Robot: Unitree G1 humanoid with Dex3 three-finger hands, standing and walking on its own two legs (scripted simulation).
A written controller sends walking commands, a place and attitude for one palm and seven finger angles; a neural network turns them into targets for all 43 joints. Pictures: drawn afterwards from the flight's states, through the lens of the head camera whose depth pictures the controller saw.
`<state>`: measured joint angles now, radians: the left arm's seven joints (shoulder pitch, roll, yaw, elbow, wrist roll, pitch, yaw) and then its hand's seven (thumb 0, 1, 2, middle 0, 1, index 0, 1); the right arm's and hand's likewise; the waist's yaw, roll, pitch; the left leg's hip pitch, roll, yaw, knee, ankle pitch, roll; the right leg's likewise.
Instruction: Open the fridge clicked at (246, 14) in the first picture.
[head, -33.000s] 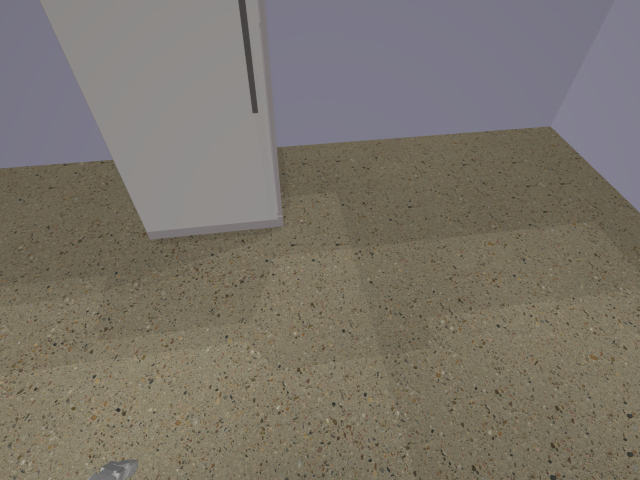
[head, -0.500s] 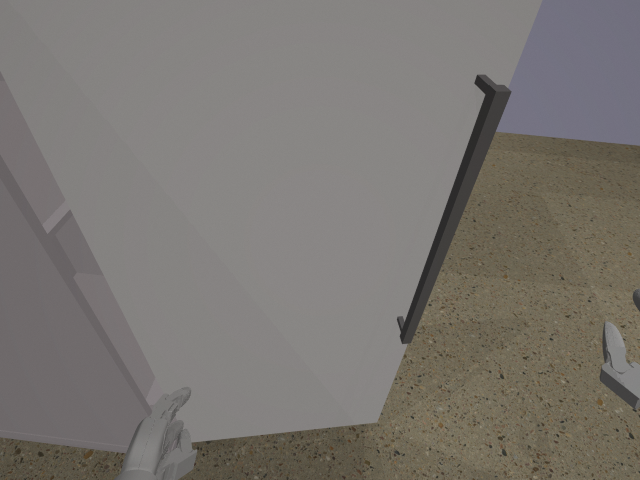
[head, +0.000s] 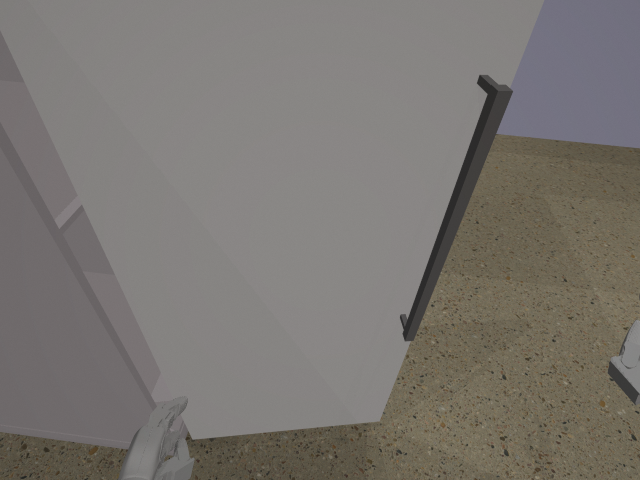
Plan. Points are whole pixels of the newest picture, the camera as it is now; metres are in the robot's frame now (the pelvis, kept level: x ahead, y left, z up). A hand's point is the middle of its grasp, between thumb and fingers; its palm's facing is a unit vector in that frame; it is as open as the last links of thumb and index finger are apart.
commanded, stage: step back with the hand held close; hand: right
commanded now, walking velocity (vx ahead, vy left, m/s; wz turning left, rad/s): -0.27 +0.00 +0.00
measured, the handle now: (437, 240) +0.44 -0.19 +0.08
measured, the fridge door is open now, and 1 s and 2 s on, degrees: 77 77 77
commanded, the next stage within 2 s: stop stepping back and stand still in 1.38 s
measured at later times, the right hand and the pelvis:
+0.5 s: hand out of the picture +0.13 -0.30 +0.15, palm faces +0.46 +0.75 -0.47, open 7.4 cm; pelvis -0.07 -0.03 -0.01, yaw -2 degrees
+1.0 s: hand out of the picture +0.07 -0.31 +0.16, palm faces +0.46 +0.76 -0.45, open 7.4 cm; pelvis -0.13 -0.03 -0.01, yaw -1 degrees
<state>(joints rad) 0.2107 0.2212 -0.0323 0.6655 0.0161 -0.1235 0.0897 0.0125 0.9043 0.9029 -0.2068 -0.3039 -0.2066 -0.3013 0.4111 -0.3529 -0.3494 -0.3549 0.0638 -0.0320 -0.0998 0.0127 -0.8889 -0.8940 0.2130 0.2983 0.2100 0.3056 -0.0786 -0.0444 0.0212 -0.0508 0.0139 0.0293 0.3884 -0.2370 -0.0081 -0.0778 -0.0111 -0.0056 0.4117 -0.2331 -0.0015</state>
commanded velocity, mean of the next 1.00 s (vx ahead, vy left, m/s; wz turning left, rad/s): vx -0.31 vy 0.00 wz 0.04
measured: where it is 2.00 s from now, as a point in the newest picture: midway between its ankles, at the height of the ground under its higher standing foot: outside the picture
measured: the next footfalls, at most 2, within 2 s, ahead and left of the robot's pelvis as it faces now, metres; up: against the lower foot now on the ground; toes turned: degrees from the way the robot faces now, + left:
left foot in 0.92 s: -0.13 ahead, +0.10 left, +0.00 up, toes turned -7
left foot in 1.60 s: -0.27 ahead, +0.05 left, +0.00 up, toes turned +5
